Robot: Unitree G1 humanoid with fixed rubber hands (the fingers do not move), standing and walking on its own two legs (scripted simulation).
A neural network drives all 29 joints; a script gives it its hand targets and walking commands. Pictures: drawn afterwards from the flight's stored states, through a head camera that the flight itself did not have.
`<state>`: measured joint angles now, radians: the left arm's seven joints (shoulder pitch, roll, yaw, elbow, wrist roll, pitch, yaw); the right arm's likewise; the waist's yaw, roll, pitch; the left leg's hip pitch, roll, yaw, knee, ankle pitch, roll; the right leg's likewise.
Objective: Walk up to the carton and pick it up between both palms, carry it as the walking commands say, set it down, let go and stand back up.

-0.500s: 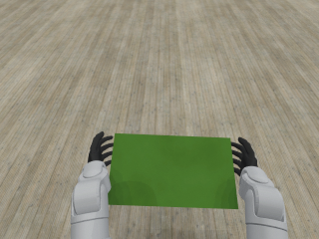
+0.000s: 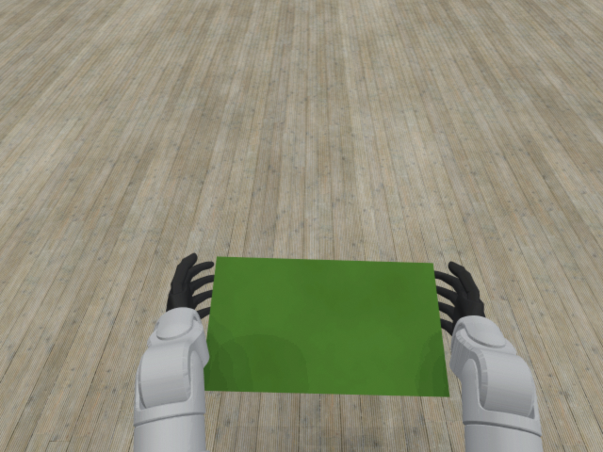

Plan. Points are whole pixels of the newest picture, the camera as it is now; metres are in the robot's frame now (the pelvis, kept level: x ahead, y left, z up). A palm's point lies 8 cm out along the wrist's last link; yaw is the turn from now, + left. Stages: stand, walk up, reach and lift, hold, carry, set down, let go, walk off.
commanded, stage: carry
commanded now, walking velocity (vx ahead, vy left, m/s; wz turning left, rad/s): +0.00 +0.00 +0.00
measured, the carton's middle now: (318, 334) +0.31 +0.02 -0.07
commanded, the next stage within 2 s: none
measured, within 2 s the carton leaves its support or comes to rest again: neither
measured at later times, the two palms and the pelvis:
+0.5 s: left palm (208, 169) +0.54 +0.20 +0.06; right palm (420, 181) +0.53 -0.15 +0.04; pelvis +0.25 +0.02 +0.01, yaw -2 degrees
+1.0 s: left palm (229, 110) +0.76 +0.20 +0.04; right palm (398, 110) +0.77 -0.15 +0.02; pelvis +0.47 +0.02 +0.00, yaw -1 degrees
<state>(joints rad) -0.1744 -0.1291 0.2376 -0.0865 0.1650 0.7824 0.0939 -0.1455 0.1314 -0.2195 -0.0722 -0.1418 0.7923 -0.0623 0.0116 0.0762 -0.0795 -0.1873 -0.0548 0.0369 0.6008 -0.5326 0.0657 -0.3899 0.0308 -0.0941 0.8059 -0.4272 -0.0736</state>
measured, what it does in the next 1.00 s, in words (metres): walks ahead: right foot, then left foot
